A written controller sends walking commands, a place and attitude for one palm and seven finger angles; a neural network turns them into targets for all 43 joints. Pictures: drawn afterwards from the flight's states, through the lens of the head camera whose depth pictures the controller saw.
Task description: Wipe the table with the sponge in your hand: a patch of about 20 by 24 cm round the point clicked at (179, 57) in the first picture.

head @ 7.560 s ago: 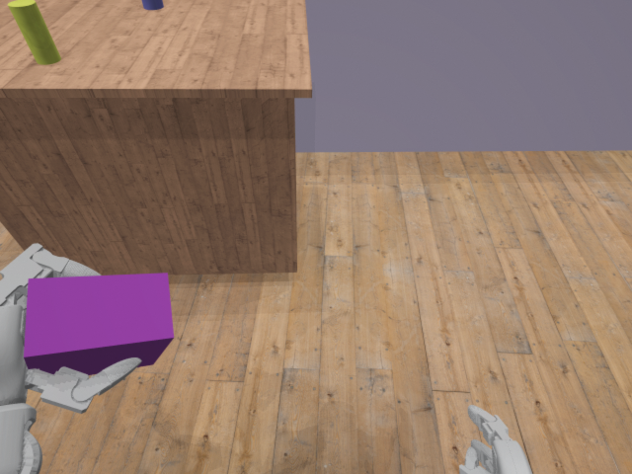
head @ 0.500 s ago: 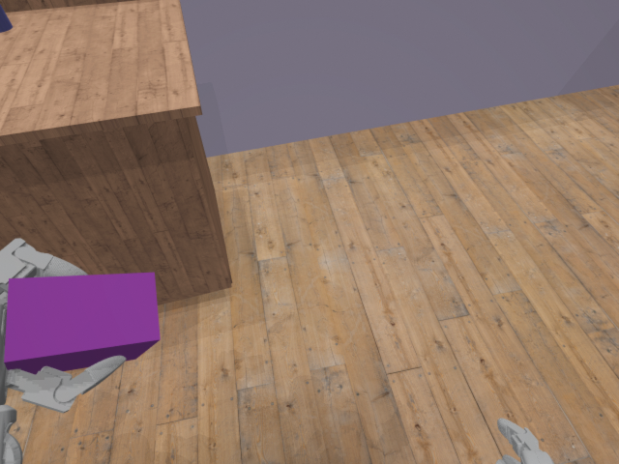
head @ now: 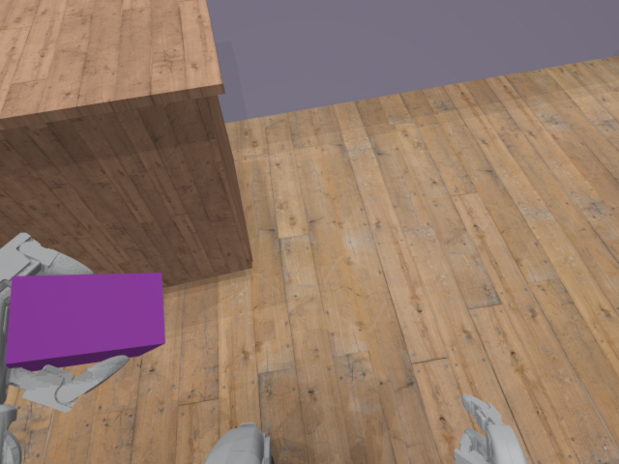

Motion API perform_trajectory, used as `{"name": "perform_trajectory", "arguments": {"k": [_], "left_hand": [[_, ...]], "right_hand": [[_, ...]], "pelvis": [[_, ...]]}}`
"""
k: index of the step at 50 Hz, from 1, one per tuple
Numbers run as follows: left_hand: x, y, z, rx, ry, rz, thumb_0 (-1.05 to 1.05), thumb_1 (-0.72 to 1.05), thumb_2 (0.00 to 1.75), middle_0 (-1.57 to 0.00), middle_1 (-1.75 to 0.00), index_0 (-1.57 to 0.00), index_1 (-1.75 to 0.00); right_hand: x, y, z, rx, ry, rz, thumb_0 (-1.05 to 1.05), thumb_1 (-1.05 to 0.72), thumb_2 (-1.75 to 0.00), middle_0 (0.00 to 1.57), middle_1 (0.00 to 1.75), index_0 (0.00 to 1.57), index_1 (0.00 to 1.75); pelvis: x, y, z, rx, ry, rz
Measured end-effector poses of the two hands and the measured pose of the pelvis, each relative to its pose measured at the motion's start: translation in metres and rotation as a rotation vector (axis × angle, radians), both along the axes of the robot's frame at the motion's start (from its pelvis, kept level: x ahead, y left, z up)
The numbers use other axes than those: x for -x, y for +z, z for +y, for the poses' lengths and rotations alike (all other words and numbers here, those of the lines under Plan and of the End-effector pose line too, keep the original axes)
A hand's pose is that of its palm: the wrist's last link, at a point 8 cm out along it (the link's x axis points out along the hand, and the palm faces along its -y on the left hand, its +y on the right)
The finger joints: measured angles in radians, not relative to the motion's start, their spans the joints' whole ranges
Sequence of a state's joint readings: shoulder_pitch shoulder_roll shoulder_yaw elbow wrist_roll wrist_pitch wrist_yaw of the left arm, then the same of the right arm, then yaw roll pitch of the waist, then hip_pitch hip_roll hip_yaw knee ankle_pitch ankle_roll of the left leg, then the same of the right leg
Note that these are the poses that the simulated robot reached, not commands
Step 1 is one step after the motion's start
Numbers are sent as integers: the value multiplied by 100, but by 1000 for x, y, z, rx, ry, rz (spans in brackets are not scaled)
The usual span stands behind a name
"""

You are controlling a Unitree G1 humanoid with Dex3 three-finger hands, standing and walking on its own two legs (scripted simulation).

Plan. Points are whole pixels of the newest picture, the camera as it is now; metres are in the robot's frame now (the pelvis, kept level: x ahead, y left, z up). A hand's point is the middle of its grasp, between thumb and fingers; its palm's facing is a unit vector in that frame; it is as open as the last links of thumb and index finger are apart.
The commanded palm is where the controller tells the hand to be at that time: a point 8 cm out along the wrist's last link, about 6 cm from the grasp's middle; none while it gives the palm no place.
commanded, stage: take the last steps up to it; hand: left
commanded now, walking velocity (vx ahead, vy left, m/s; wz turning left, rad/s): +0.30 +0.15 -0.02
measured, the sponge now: (107, 321) +0.22 +0.21 +0.13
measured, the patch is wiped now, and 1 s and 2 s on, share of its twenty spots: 0.00 0.00 0.00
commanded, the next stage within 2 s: come to a stop and stand still in 1.28 s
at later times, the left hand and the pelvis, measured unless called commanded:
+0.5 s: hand (70, 208) +0.33 +0.28 +0.16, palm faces +0.37 -0.79 -0.49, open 10.5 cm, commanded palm +0.28 +0.32 +0.17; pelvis +0.11 +0.05 -0.02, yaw -1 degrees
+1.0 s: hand (55, 129) +0.44 +0.33 +0.18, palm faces +0.34 -0.82 -0.47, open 10.5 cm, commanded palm +0.38 +0.39 +0.17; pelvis +0.21 +0.11 -0.01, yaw -3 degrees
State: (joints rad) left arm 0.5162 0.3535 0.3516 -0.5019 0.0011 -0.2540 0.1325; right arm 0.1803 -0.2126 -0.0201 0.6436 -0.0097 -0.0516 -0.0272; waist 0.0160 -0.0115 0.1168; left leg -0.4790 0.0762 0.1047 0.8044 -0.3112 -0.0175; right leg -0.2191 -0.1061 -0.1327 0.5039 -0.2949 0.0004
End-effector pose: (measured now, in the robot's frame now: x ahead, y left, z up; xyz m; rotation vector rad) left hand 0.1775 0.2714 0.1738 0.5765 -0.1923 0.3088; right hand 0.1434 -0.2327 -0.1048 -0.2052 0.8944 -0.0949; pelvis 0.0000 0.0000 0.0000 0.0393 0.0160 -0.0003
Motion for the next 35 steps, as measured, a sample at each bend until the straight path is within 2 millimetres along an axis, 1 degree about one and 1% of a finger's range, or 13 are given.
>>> {"name": "perform_trajectory", "arguments": {"k": [3, 5, 7, 10, 12, 15, 19, 23, 25, 29, 32, 35], "left_hand": [[-17, 6, 15, -21, -27, -48, -1, -53, 101, -66, -138, -68, -137], [-30, 8, 27, -38, -51, -104, -1, -53, 101, -66, -138, -68, -137], [-45, 8, 37, -46, -62, -146, -1, -53, 101, -66, -138, -68, -137], [-66, 9, 50, -37, -59, -146, -1, -53, 101, -66, -138, -68, -137], [-75, 11, 52, -22, -60, -138, -1, -53, 101, -66, -138, -68, -137], [-85, 16, 47, -10, -77, -125, -1, -53, 101, -66, -138, -68, -137], [-95, 20, 40, -29, -78, -100, -1, -53, 101, -66, -138, -68, -137], [-108, 13, 40, -61, -39, -93, -1, -53, 101, -66, -138, -68, -137], [-117, 7, 45, -21, -11, -83, -1, -53, 101, -66, -138, -68, -137], [-134, 1, 52, 23, 12, -49, -1, -53, 101, -66, -138, -68, -137], [-147, 3, 55, 20, -15, -41, -1, -53, 101, -66, -138, -68, -137], [-160, 8, 65, 4, -49, -63, -1, -53, 101, -66, -138, -69, -137]], "right_hand": [[-17, 8, 1, 59, -15, -30, 1, -90, -90, 20, 30, 20, 30], [-32, 8, 3, 92, -43, -77, 1, -90, -90, 20, 30, 20, 30], [-44, 10, 11, 89, -78, -109, 1, -90, -90, 20, 30, 20, 30], [-59, 14, 30, 47, -99, -143, 1, -91, -90, 20, 29, 20, 30], [-66, 17, 43, 13, -100, -157, 1, -91, -90, 20, 29, 20, 30], [-75, 17, 59, -28, -87, -161, 1, -90, -90, 20, 30, 20, 30], [-87, 6, 71, -67, -69, -138, 1, -90, -90, 20, 30, 20, 30], [-103, -17, 67, -78, -46, -92, 1, -90, -90, 20, 30, 20, 30], [-109, -21, 63, -70, -36, -55, 1, -90, -90, 20, 30, 20, 30], [-124, -11, 53, -25, -36, -23, 1, -90, -90, 20, 30, 20, 30], [-137, 2, 49, 17, -43, -31, 1, -90, -90, 20, 30, 20, 30], [-153, 13, 50, 65, -52, -55, 1, -90, -90, 20, 30, 20, 30]], "pelvis": [[-16, -4, 17, 5, -8, -2], [-28, -14, 31, 21, -19, -8], [-35, -18, 39, 12, -29, -21], [-46, -14, 45, 25, -36, -14], [-54, -10, 48, 32, -43, -3], [-68, -6, 51, 42, -48, 7], [-88, -6, 49, 39, -43, 6], [-106, -18, 45, 37, -27, -5], [-113, -17, 47, 29, -26, -13], [-128, -7, 53, 12, -23, -12], [-140, -3, 61, -2, -23, -6], [-155, -3, 74, -7, -26, -9]]}}
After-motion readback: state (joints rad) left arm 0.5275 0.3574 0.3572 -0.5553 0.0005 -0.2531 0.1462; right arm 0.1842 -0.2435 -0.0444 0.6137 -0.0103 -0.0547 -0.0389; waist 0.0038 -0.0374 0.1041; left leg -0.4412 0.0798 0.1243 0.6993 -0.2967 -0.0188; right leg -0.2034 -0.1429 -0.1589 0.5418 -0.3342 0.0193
